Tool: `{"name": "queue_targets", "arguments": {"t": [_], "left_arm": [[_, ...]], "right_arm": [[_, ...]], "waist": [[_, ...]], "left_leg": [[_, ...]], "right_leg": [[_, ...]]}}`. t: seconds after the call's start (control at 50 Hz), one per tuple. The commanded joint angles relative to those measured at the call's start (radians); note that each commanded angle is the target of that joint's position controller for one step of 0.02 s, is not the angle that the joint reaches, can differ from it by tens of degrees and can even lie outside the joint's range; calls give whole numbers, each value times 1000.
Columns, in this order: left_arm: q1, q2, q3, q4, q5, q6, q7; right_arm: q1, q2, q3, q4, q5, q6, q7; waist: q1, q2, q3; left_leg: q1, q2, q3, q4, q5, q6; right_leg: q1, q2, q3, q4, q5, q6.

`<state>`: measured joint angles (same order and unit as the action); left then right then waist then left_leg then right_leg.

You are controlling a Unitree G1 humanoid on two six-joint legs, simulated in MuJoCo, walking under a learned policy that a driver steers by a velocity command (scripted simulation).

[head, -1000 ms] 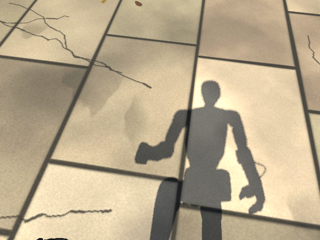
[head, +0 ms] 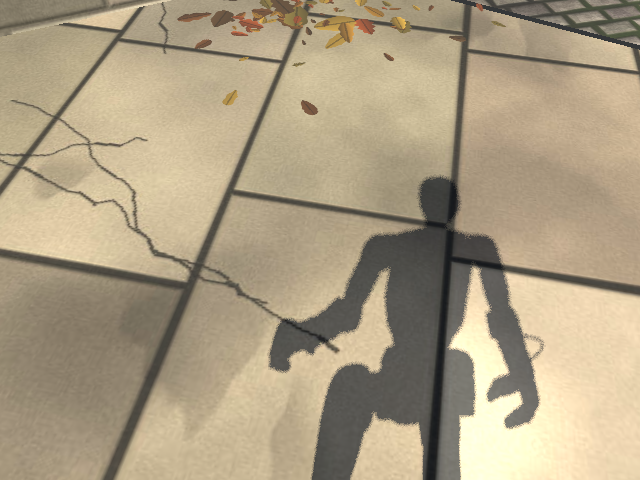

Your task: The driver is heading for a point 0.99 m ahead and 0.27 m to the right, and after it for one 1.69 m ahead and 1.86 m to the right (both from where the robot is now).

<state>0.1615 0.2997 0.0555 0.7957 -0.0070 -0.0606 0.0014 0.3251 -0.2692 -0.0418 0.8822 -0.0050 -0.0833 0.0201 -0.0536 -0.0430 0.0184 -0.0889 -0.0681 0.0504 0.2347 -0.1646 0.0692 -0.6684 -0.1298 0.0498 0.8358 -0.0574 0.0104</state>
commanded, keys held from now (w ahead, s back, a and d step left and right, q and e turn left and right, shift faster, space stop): w+e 0.26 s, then e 0.50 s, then no key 0.24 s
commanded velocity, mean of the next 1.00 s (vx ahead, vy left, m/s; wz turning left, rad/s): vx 0.24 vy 0.00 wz -0.43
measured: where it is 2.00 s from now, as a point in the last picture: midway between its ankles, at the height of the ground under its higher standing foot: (385, 438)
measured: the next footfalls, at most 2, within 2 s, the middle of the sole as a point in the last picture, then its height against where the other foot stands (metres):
right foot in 0.24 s outside the picture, level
left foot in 0.70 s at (320, 467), level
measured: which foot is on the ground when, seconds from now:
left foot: down 0.00-0.26, up 0.28-0.68, down 0.70-1.00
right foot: up 0.00-0.22, down 0.24-0.70, up 0.72-1.00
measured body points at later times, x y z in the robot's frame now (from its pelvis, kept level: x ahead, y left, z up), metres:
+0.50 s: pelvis +0.26 -0.08 +0.00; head +0.31 -0.10 +0.44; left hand +0.43 +0.18 -0.11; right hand +0.37 -0.38 -0.11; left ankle +0.39 +0.07 -0.68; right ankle +0.27 -0.15 -0.75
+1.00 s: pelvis +0.38 -0.08 -0.01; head +0.41 -0.09 +0.44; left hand +0.64 +0.10 -0.12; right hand +0.36 -0.38 -0.12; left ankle +0.49 +0.00 -0.75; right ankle +0.30 -0.20 -0.71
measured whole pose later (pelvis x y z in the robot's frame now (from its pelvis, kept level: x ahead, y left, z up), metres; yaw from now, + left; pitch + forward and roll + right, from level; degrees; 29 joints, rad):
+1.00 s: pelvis +0.38 -0.08 -0.01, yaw -29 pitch +1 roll +0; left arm 0.18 0.31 0.06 0.70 -0.01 0.06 0.03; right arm 0.14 -0.26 -0.04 0.76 -0.01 0.01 -0.02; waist -0.03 -0.02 0.07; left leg -0.32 0.02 0.02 0.44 -0.14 0.02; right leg -0.38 0.00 0.06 0.80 -0.42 0.07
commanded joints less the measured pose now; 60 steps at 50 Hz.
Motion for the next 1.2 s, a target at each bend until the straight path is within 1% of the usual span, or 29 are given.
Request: {"name": "queue_targets", "arguments": {"t": [0.02,0.1,0.16,0.2,0.24,0.26,0.28,0.3,0.32,0.34,0.36,0.44,0.52,0.6,0.68,0.7,0.72,0.74,0.76,0.8,0.86,0.92,1.0,1.06,1.08,1.1,1.12,1.14,1.2], "left_arm": [[-53,27,-1,-56,-6,-14,-13],[-155,29,-6,-102,-16,-15,-33],[-183,40,-3,-132,-14,-16,-53],[-121,71,13,-131,-8,-13,-60],[145,161,66,-66,-10,-6,-49],[277,277,99,-52,-6,1,-32],[244,260,88,-72,-19,0,-32],[219,196,65,-83,-7,-3,-30],[162,162,56,-98,2,-5,-26],[103,141,51,-110,0,-5,-26],[60,114,43,-123,0,-2,-22],[30,159,57,-139,9,9,-5],[53,168,63,-130,-13,42,23],[79,161,61,-123,-11,71,36],[21,137,52,-149,-12,80,42],[37,93,38,-164,0,76,40],[171,42,26,-160,7,71,38],[214,114,37,-155,-1,72,36],[196,186,60,-136,-6,80,36],[129,177,67,-125,-10,111,47],[115,98,46,-137,-11,122,45],[88,66,29,-145,0,113,42],[67,79,24,-137,2,107,25],[106,86,26,-109,13,104,13],[109,138,33,-120,24,105,18],[43,179,37,-125,30,107,21],[-4,105,18,-141,39,96,14],[-25,68,5,-132,45,82,10],[6,75,3,-96,35,52,7]], "right_arm": [[-47,-170,-37,-55,2,-17,-15],[17,-180,-43,-8,7,-3,-18],[16,-188,-50,4,13,19,-25],[-13,-211,-58,-6,15,32,-35],[-29,-201,-52,-29,9,49,-52],[38,-125,-22,-75,-13,32,-48],[41,-73,0,-85,-19,-4,-33],[-40,-161,-21,-103,16,-37,-15],[-102,-168,-20,-125,34,-52,-11],[-121,-162,-23,-125,19,-51,-18],[-122,-175,-34,-124,-1,-39,-27],[-87,-119,-28,-141,-10,12,-41],[-185,-100,-21,-174,-9,24,-41],[-275,-114,-25,-208,0,27,-28],[-207,-150,-45,-199,-5,4,-25],[-172,-198,-56,-202,-21,0,-33],[-189,-250,-62,-218,-43,13,-45],[-123,-209,-62,-198,-33,30,-44],[-147,-161,-47,-216,-16,35,-43],[-205,-124,-35,-225,-14,51,-42],[-245,-131,-33,-216,-18,68,-42],[-241,-140,-37,-202,-11,73,-43],[-215,-171,-44,-174,5,83,-37],[-180,-145,-30,-140,23,85,-32],[-154,-107,-17,-137,6,77,-24],[-132,-44,-1,-149,-18,66,-20],[-196,-84,-8,-147,-24,65,-26],[-216,-93,-12,-143,-20,65,-27],[-187,-112,-15,-110,-21,72,-37]], "waist": [[5,100,26],[-33,83,60],[-22,91,62],[24,120,5],[158,88,-153],[161,-96,-290],[125,-200,-381],[158,-123,-320],[141,-58,-216],[102,36,-129],[70,49,-98],[15,-3,-92],[50,-41,-134],[81,-59,-123],[21,-86,-109],[24,-10,-169],[103,229,-220],[81,323,-274],[67,218,-223],[63,137,-137],[77,186,-86],[59,214,-124],[36,229,-134],[70,185,-98],[51,69,-110],[-14,-152,-90],[31,-133,-61],[23,-111,-34],[28,-112,-6]], "left_leg": [[-44,249,-79,-140,190,124],[91,303,-32,-122,203,115],[205,340,-6,-50,333,90],[234,337,31,85,664,65],[95,271,97,462,775,6],[-292,167,114,845,382,-54],[-574,-20,-37,1100,-395,-97],[-663,51,-158,1162,-387,-76],[-660,93,-143,1128,-324,-64],[-628,129,-129,1041,-275,-72],[-568,156,-125,968,-245,-82],[-451,123,-97,777,-156,-141],[-385,66,-98,533,65,-161],[-373,38,-135,388,82,-155],[-239,54,-149,161,157,-99],[-77,192,-242,152,362,-43],[143,413,-472,182,724,110],[177,538,-667,154,665,230],[132,489,-591,153,552,217],[9,367,-397,136,371,149],[-123,280,-253,76,281,141],[-98,287,-216,81,308,160],[-88,312,-236,90,211,166],[-202,264,-199,136,56,73],[-277,210,-142,230,-55,-7],[-284,99,-19,275,-195,-86],[-200,104,-51,287,-186,-109],[-168,104,-56,251,-100,-111],[-115,125,-78,199,32,-118]], "right_leg": [[46,12,-25,-153,165,-2],[7,39,-22,-248,157,-29],[-13,60,-40,-280,42,-67],[103,114,-100,-275,-59,-101],[496,168,-97,-319,-27,-162],[900,-68,300,-316,-60,-305],[1071,-224,748,-488,-71,-439],[1022,-202,641,-502,20,-391],[890,-163,474,-484,201,-354],[736,-116,350,-485,365,-322],[626,-85,281,-498,436,-299],[431,-23,189,-529,599,-302],[411,37,159,-486,502,-231],[464,25,262,-430,333,-199],[492,63,372,-303,160,-148],[424,120,325,-174,5,-105],[215,259,187,27,-509,-39],[106,250,116,227,-687,7],[79,205,128,347,-617,37],[71,175,100,407,-501,69],[169,169,34,294,-419,81],[259,144,3,91,-402,77],[373,131,-30,-152,-312,47],[559,137,-37,-454,-100,-24],[631,11,115,-495,-30,-74],[517,-109,231,-508,-41,-163],[400,-103,237,-546,-187,-191],[385,-49,195,-544,-273,-151],[377,11,142,-528,-252,-82]]}}
Keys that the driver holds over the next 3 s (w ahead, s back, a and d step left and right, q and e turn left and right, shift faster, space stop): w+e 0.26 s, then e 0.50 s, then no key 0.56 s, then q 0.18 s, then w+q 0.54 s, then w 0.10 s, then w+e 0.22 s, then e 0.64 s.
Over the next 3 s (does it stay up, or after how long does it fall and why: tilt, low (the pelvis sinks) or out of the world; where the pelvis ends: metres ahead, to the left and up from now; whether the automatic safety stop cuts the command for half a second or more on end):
stays up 0.96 -0.16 -0.01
